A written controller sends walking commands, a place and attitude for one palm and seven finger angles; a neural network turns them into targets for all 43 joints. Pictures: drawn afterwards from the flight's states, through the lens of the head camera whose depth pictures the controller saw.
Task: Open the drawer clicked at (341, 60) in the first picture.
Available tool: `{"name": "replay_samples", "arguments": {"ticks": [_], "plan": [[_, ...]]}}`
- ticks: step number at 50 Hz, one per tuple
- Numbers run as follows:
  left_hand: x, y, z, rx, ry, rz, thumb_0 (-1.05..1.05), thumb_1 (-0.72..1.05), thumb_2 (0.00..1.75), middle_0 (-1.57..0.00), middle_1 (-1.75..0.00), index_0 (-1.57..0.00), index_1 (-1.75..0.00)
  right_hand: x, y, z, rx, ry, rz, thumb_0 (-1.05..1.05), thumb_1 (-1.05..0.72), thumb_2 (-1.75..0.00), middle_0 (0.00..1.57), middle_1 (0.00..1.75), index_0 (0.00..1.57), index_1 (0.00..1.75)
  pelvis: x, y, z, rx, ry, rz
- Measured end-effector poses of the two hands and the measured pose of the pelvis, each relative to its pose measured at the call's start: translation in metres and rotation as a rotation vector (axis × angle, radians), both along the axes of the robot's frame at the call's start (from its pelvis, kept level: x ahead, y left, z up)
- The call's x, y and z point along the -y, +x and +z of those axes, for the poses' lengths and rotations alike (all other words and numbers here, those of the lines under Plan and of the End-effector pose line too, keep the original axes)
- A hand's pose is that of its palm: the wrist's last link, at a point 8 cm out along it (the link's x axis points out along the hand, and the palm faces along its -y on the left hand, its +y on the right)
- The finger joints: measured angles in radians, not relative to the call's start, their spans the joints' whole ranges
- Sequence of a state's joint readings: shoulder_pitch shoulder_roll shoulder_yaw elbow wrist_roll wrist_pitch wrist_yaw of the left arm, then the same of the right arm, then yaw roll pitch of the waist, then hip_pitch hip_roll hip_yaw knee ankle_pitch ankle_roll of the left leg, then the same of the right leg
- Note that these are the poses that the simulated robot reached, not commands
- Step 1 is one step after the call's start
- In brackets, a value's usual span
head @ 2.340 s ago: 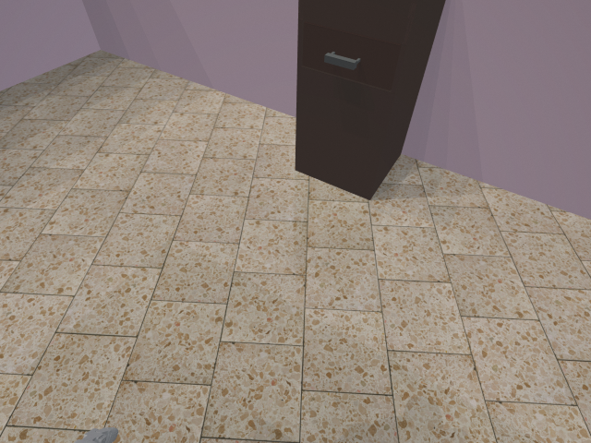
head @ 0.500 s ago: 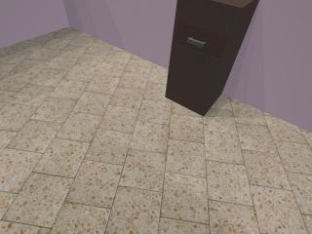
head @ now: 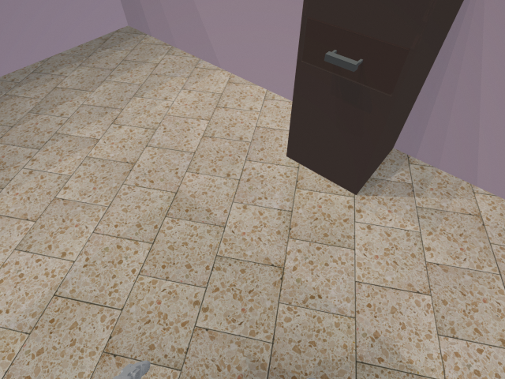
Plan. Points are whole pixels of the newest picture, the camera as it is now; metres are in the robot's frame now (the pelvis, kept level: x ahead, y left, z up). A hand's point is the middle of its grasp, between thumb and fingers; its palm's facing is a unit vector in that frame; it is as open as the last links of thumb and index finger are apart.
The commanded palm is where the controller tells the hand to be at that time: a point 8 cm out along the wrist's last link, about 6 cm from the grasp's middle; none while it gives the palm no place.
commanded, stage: walk to a spot facing it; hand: left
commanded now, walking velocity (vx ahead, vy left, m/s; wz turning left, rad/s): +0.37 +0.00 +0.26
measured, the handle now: (344, 59) +1.15 -0.31 -0.09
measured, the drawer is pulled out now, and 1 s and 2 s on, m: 0.00 0.00 0.00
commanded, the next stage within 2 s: turn to face it in 0.60 s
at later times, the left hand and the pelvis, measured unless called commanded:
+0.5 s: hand (138, 367) +0.17 +0.22 -0.17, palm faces +0.17 -0.97 -0.16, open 7.4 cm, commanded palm none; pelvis +0.23 +0.05 +0.01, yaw +6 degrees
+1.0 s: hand (182, 222) +0.47 +0.19 -0.15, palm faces +0.06 -0.97 -0.24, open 7.3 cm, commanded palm none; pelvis +0.41 +0.00 +0.01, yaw +1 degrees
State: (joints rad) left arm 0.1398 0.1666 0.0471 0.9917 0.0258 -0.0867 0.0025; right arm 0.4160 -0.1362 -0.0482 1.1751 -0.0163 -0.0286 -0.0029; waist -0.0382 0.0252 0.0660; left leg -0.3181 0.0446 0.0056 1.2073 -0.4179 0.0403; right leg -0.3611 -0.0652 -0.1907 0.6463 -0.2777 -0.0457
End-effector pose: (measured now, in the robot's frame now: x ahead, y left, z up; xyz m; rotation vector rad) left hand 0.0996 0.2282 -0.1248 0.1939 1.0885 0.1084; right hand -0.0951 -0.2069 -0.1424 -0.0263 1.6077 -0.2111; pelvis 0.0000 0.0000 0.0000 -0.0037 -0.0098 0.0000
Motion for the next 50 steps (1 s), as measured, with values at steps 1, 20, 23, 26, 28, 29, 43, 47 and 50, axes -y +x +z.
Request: {"name": "replay_samples", "arguments": {"ticks": [1,20,23,26,28,29,43,47,50], "plan": [[0.002,-0.001,0.001,-0.016,-0.002,0.013,0.00,0.91,0.90,-0.20,-0.30,-0.20,-0.30,0.009,0.028,0.001,0.047,-0.016,0.021,0.01,-0.91,-0.90,0.20,0.30,0.20,0.30,0.001,0.008,0.003,-0.001,-0.002,0.007],[-0.023,-0.020,-0.025,-0.467,-0.098,0.269,0.00,0.91,0.90,-0.20,-0.30,-0.20,-0.30,-0.026,0.426,0.032,0.557,-0.083,0.340,0.00,-0.91,-0.90,0.20,0.30,0.20,0.30,-0.039,0.187,-0.001,0.013,-0.015,0.095],[-0.034,0.024,-0.017,-0.413,-0.089,0.262,0.01,0.91,0.90,-0.20,-0.30,-0.20,-0.30,-0.036,0.423,0.031,0.493,-0.068,0.316,0.00,-0.91,-0.90,0.20,0.30,0.20,0.30,-0.044,0.211,0.009,0.017,-0.005,0.103],[-0.043,0.078,-0.009,-0.329,-0.077,0.246,0.01,0.91,0.90,-0.20,-0.30,-0.20,-0.30,-0.028,0.420,0.034,0.438,-0.095,0.260,-0.01,-0.95,-0.90,0.20,0.30,0.21,0.30,-0.048,0.235,0.017,0.014,0.004,0.107],[-0.046,0.115,-0.004,-0.277,-0.068,0.233,0.01,0.91,0.90,-0.20,-0.30,-0.20,-0.30,-0.022,0.416,0.033,0.386,-0.098,0.248,-0.02,-0.96,-0.90,0.20,0.30,0.21,0.30,-0.048,0.252,0.020,0.011,0.009,0.107],[-0.047,0.134,-0.002,-0.253,-0.065,0.227,0.01,0.91,0.90,-0.20,-0.30,-0.20,-0.30,-0.019,0.414,0.032,0.358,-0.096,0.240,-0.01,-0.96,-0.90,0.20,0.30,0.21,0.30,-0.047,0.260,0.021,0.010,0.012,0.107],[-0.017,0.354,0.003,-0.043,0.028,0.096,0.00,0.91,0.90,-0.20,-0.30,-0.20,-0.30,0.010,0.432,-0.011,0.070,-0.006,0.108,0.01,-0.91,-0.90,0.20,0.30,0.20,0.30,-0.004,0.385,-0.001,0.025,0.025,0.072],[-0.004,0.361,0.007,-0.096,0.019,0.097,0.00,0.91,0.90,-0.20,-0.30,-0.20,-0.30,0.018,0.485,-0.003,0.159,-0.023,0.108,0.01,-0.91,-0.90,0.20,0.30,0.20,0.30,0.002,0.401,0.009,0.014,0.020,0.045],[-0.005,0.362,0.010,-0.135,0.028,0.097,0.00,0.93,0.90,-0.20,-0.30,-0.21,-0.30,0.021,0.527,0.004,0.253,-0.037,0.108,0.01,-0.91,-0.90,0.20,0.30,0.20,0.30,0.003,0.409,0.014,-0.001,0.021,0.018]]}}
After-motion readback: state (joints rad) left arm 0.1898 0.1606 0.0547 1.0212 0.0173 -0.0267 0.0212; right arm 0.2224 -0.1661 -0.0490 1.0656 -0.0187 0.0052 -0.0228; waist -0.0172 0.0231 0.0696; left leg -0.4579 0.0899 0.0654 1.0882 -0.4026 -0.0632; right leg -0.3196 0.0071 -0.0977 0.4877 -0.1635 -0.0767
